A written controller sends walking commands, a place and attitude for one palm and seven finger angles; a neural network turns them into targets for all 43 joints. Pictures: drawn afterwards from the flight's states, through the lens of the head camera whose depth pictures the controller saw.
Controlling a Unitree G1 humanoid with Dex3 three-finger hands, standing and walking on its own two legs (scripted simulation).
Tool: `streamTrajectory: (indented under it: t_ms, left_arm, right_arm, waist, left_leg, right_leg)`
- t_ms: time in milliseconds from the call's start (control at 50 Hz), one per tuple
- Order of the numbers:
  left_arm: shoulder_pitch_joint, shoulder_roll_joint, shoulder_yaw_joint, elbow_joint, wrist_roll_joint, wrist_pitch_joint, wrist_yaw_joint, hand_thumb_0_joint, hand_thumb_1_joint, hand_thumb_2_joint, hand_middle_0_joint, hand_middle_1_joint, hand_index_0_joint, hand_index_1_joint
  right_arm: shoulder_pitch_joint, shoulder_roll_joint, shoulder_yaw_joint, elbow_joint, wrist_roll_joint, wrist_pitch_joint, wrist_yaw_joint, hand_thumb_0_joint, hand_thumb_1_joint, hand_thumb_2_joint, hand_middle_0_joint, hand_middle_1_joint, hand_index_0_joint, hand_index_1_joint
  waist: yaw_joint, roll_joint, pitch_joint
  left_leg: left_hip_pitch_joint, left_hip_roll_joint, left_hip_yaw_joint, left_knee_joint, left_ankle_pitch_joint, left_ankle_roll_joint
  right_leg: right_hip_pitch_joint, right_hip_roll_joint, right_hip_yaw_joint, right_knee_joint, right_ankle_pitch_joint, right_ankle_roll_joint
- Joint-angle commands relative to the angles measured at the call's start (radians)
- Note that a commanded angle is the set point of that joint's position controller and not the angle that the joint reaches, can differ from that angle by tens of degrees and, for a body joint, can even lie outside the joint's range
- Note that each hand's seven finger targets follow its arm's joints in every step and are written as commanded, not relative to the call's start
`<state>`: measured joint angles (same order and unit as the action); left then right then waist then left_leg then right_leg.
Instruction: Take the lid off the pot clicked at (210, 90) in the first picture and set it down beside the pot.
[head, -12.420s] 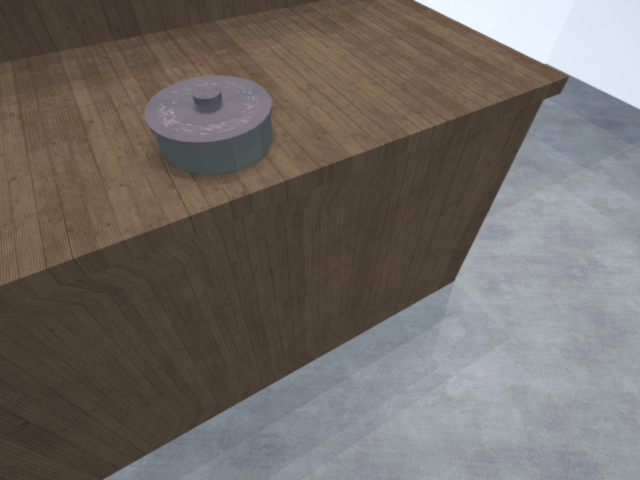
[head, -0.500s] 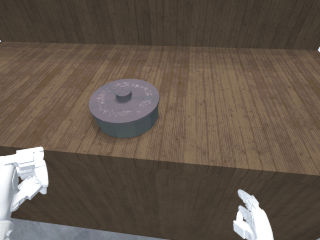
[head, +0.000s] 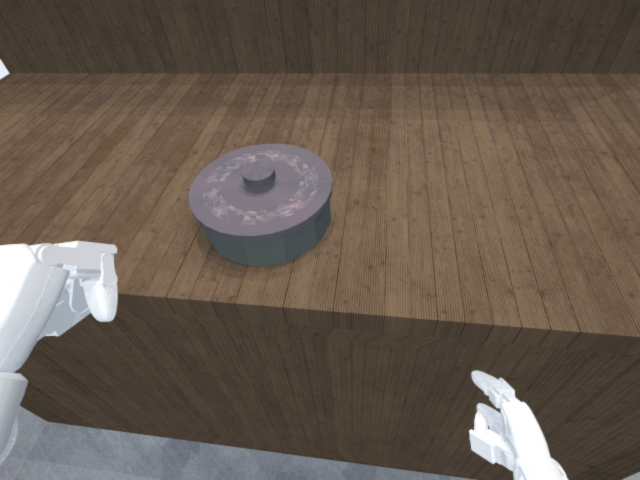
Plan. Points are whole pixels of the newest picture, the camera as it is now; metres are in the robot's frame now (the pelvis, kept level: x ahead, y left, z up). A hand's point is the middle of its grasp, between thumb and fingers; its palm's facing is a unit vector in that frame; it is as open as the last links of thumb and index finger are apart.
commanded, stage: reach forward and open the fingers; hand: left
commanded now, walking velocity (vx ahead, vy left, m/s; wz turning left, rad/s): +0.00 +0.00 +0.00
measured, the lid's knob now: (258, 174) +0.46 +0.15 +0.15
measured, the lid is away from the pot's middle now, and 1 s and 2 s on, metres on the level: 0.00 0.00 0.00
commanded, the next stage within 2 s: move the open hand above the knob in 0.92 s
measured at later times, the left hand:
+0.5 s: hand (59, 296) +0.21 +0.27 +0.20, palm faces -0.05 +0.03 -1.00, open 6.0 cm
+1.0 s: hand (90, 245) +0.26 +0.26 +0.22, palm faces -0.05 +0.03 -1.00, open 10.0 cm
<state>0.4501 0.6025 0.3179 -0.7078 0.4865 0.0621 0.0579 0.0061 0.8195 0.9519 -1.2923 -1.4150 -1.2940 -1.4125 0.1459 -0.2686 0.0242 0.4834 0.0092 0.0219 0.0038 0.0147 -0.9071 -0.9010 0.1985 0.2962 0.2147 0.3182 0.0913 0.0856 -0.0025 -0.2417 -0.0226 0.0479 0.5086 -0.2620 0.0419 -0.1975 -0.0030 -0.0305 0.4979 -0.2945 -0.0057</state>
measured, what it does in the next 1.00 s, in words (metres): stands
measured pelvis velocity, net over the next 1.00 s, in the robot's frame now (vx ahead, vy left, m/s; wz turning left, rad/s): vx -0.05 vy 0.00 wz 0.03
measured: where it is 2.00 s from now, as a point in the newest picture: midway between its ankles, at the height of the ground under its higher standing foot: outside the picture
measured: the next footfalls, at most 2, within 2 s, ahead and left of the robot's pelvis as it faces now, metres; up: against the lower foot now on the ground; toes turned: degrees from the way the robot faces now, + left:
none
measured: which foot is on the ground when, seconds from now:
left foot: down 0.00-1.00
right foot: down 0.00-1.00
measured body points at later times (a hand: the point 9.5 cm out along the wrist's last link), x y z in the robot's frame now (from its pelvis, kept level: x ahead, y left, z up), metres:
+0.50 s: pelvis -0.05 +0.01 +0.00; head -0.04 -0.05 +0.45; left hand +0.21 +0.26 +0.26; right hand +0.19 -0.17 -0.09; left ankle +0.01 +0.09 -0.74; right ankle -0.02 -0.12 -0.74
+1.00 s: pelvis -0.05 +0.00 +0.00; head -0.05 -0.05 +0.45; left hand +0.26 +0.25 +0.27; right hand +0.18 -0.21 -0.09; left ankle +0.01 +0.09 -0.74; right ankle -0.02 -0.12 -0.74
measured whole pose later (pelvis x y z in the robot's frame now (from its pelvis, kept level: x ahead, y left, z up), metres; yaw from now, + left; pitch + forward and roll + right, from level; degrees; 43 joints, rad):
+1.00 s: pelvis -0.05 +0.00 +0.00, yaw +2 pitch -2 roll +0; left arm -0.31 0.75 0.03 -0.13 0.73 0.12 -0.46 0.00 -0.39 1.70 -0.89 -0.09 -0.89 -0.09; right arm 0.11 -0.30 0.04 0.55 0.07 0.03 -0.01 0.01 -0.91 -0.90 0.20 0.30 0.20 0.30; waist 0.06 0.12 0.02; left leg -0.26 -0.05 0.03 0.44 -0.14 0.06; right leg -0.23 -0.03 -0.05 0.48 -0.21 0.00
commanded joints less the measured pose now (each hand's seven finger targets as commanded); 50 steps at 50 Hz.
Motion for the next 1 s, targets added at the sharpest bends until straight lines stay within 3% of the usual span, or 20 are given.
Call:
streamTrajectory:
  t_ms: [0,60,120,260,280,340,360,380,460,480,600,660,680,720,760,820,880,900,920,980]
  left_arm:
    - [-0.117,0.349,0.156,-0.089,0.154,0.067,-0.062,0.0,0.627,1.11,-1.241,-1.145,-1.241,-1.145]
    - [-0.082,0.385,0.157,-0.052,0.153,0.082,-0.151,0.0,0.524,1.173,-1.216,-1.039,-1.216,-1.039]
    - [-0.242,0.371,0.081,0.028,0.148,0.067,-0.234,0.0,0.414,1.236,-1.187,-0.932,-1.187,-0.932]
    - [-0.507,0.452,0.064,0.099,0.186,0.051,-0.348,0.0,0.154,1.383,-1.106,-0.684,-1.106,-0.684]
    - [-0.576,0.44,0.029,0.105,0.188,0.041,-0.367,0.0,0.119,1.404,-1.094,-0.649,-1.094,-0.649]
    - [-0.686,0.408,-0.026,0.204,0.195,0.038,-0.399,0.0,0.014,1.467,-1.056,-0.542,-1.056,-0.542]
    - [-0.652,0.417,-0.002,0.216,0.201,0.049,-0.401,0.0,-0.02,1.488,-1.043,-0.507,-1.043,-0.507]
    - [-0.73,0.404,-0.042,0.227,0.205,0.043,-0.421,0.0,-0.054,1.509,-1.031,-0.471,-1.031,-0.471]
    - [-0.742,0.449,-0.001,0.253,0.214,0.043,-0.436,0.0,-0.185,1.593,-0.98,-0.329,-0.98,-0.329]
    - [-0.82,0.436,-0.033,0.264,0.218,0.039,-0.454,0.0,-0.218,1.614,-0.967,-0.294,-0.967,-0.294]
    - [-0.91,0.418,-0.068,0.336,0.218,0.043,-0.471,0.0,-0.407,1.74,-0.891,-0.081,-0.891,-0.081]
    - [-0.913,0.433,-0.051,0.331,0.226,0.046,-0.465,0.0,-0.402,1.74,-0.885,-0.081,-0.885,-0.081]
    - [-0.968,0.416,-0.086,0.359,0.235,0.047,-0.478,0.0,-0.401,1.74,-0.883,-0.081,-0.883,-0.081]
    - [-1.013,0.42,-0.092,0.398,0.244,0.051,-0.474,0.0,-0.399,1.729,-0.88,-0.081,-0.88,-0.081]
    - [-0.988,0.465,-0.04,0.393,0.245,0.053,-0.463,0.0,-0.396,1.717,-0.878,-0.081,-0.878,-0.081]
    - [-1.063,0.409,-0.112,0.407,0.247,0.055,-0.475,0.0,-0.393,1.703,-0.875,-0.081,-0.875,-0.081]
    - [-1.052,0.431,-0.092,0.453,0.255,0.064,-0.48,0.0,-0.391,1.694,-0.873,-0.081,-0.873,-0.081]
    - [-1.066,0.422,-0.103,0.462,0.256,0.067,-0.481,0.0,-0.391,1.692,-0.873,-0.081,-0.873,-0.081]
    - [-1.099,0.419,-0.114,0.441,0.255,0.065,-0.483,0.0,-0.39,1.69,-0.872,-0.081,-0.872,-0.081]
    - [-1.139,0.442,-0.104,0.417,0.262,0.064,-0.487,0.0,-0.389,1.684,-0.871,-0.081,-0.871,-0.081]
  right_arm:
    - [-0.214,-0.115,-0.029,-0.177,0.02,0.036,0.007,0.0,-0.9,-0.9,0.2,0.3,0.2,0.3]
    - [-0.24,-0.118,-0.026,-0.187,0.045,0.026,0.022,0.0,-0.9,-0.9,0.2,0.3,0.2,0.3]
    - [-0.2,-0.122,-0.03,-0.148,0.052,0.015,0.009,0.0,-0.9,-0.9,0.2,0.3,0.2,0.3]
    - [-0.222,-0.117,-0.023,-0.132,0.061,-0.031,-0.012,0.0,-0.9,-0.9,0.2,0.3,0.2,0.3]
    - [-0.208,-0.113,-0.021,-0.117,0.056,-0.029,-0.014,0.0,-0.9,-0.9,0.2,0.3,0.2,0.3]
    - [-0.217,-0.113,-0.019,-0.1,0.06,-0.034,-0.023,0.0,-0.9,-0.9,0.2,0.3,0.2,0.3]
    - [-0.231,-0.111,-0.018,-0.123,0.063,-0.041,-0.02,0.0,-0.9,-0.9,0.2,0.3,0.2,0.3]
    - [-0.227,-0.112,-0.014,-0.105,0.058,-0.035,-0.019,0.0,-0.9,-0.9,0.2,0.3,0.2,0.3]
    - [-0.238,-0.111,-0.013,-0.123,0.058,-0.05,-0.016,0.0,-0.9,-0.9,0.2,0.3,0.2,0.3]
    - [-0.24,-0.109,-0.01,-0.105,0.052,-0.043,-0.015,0.0,-0.9,-0.9,0.2,0.3,0.2,0.3]
    - [-0.236,-0.108,-0.014,-0.114,0.06,-0.047,-0.017,0.0,-0.9,-0.9,0.2,0.3,0.2,0.3]
    - [-0.233,-0.111,-0.016,-0.126,0.066,-0.059,-0.014,0.0,-0.9,-0.9,0.2,0.3,0.2,0.3]
    - [-0.236,-0.109,-0.011,-0.11,0.058,-0.049,-0.016,0.0,-0.9,-0.9,0.2,0.3,0.2,0.3]
    - [-0.229,-0.114,-0.017,-0.102,0.06,-0.046,-0.024,0.0,-0.9,-0.9,0.2,0.3,0.2,0.3]
    - [-0.217,-0.12,-0.02,-0.116,0.064,-0.057,-0.02,0.0,-0.9,-0.9,0.2,0.3,0.2,0.3]
    - [-0.225,-0.113,-0.017,-0.11,0.063,-0.05,-0.021,0.0,-0.9,-0.9,0.2,0.3,0.2,0.3]
    - [-0.207,-0.119,-0.015,-0.105,0.06,-0.046,-0.016,0.0,-0.9,-0.9,0.2,0.3,0.2,0.3]
    - [-0.208,-0.119,-0.016,-0.109,0.066,-0.043,-0.018,0.0,-0.9,-0.9,0.2,0.3,0.2,0.3]
    - [-0.216,-0.122,-0.016,-0.109,0.066,-0.042,-0.019,0.0,-0.9,-0.9,0.2,0.3,0.2,0.3]
    - [-0.213,-0.117,-0.014,-0.111,0.062,-0.049,-0.016,0.0,-0.9,-0.9,0.2,0.3,0.2,0.3]
  waist:
    - [0.024,0.013,-0.197]
    - [0.033,0.026,-0.218]
    - [0.001,-0.03,-0.147]
    - [0.001,-0.005,-0.18]
    - [-0.002,0.012,-0.216]
    - [-0.01,-0.013,-0.15]
    - [-0.008,-0.009,-0.166]
    - [-0.013,0.0,-0.197]
    - [-0.004,0.003,-0.208]
    - [-0.006,0.003,-0.233]
    - [-0.006,-0.016,-0.185]
    - [-0.01,-0.007,-0.208]
    - [-0.012,0.006,-0.21]
    - [-0.014,-0.023,-0.165]
    - [-0.01,0.004,-0.205]
    - [-0.015,0.0,-0.186]
    - [-0.014,-0.005,-0.219]
    - [-0.017,-0.047,-0.18]
    - [-0.02,-0.021,-0.184]
    - [-0.018,0.02,-0.272]
  left_leg:
    - [0.038,0.041,-0.048,-0.043,0.291,-0.02]
    - [0.059,0.038,-0.07,-0.04,0.337,-0.018]
    - [0.038,0.038,-0.083,-0.077,0.255,-0.011]
    - [0.105,0.021,-0.111,-0.111,0.217,-0.002]
    - [0.103,0.014,-0.107,-0.122,0.209,-0.002]
    - [0.093,0.015,-0.111,-0.154,0.115,-0.006]
    - [0.117,0.01,-0.112,-0.133,0.139,-0.001]
    - [0.109,0.004,-0.105,-0.153,0.129,-0.002]
    - [0.124,0.005,-0.106,-0.137,0.118,0.0]
    - [0.111,-0.001,-0.104,-0.157,0.107,0.0]
    - [0.088,0.003,-0.101,-0.168,0.034,0.0]
    - [0.117,0.003,-0.108,-0.145,0.051,0.002]
    - [0.096,0.002,-0.108,-0.175,0.025,0.002]
    - [0.081,0.008,-0.11,-0.177,-0.009,0.001]
    - [0.11,0.002,-0.109,-0.145,0.04,0.003]
    - [0.091,0.003,-0.107,-0.168,0.027,0.003]
    - [0.094,-0.001,-0.104,-0.164,0.061,0.004]
    - [0.079,0.002,-0.099,-0.163,0.045,0.003]
    - [0.084,0.001,-0.097,-0.165,0.034,0.005]
    - [0.123,-0.009,-0.096,-0.144,0.11,0.008]
  right_leg:
    - [0.014,-0.013,-0.002,-0.045,0.225,-0.011]
    - [0.025,-0.009,0.004,-0.056,0.281,-0.003]
    - [-0.039,-0.011,-0.021,-0.092,0.201,0.014]
    - [-0.014,0.011,-0.009,-0.121,0.141,0.002]
    - [0.0,-0.003,-0.018,-0.124,0.128,0.007]
    - [-0.039,0.002,-0.025,-0.146,0.045,0.009]
    - [-0.03,0.017,-0.011,-0.137,0.075,-0.003]
    - [-0.018,0.006,-0.021,-0.142,0.064,0.002]
    - [-0.006,0.016,-0.006,-0.13,0.059,-0.009]
    - [0.003,0.006,-0.013,-0.137,0.051,-0.003]
    - [-0.025,0.002,-0.017,-0.13,-0.005,0.0]
    - [-0.03,0.015,-0.009,-0.11,0.019,-0.01]
    - [-0.027,0.006,-0.018,-0.118,0.0,-0.006]
    - [-0.054,0.003,-0.019,-0.114,-0.026,-0.004]
    - [-0.035,0.013,-0.004,-0.107,0.011,-0.017]
    - [-0.044,0.002,-0.018,-0.112,0.001,-0.01]
    - [-0.023,0.006,-0.017,-0.113,0.028,-0.015]
    - [-0.036,0.003,-0.018,-0.118,0.01,-0.009]
    - [-0.041,0.002,-0.017,-0.12,0.003,-0.009]
    - [-0.002,0.001,-0.009,-0.108,0.063,-0.018]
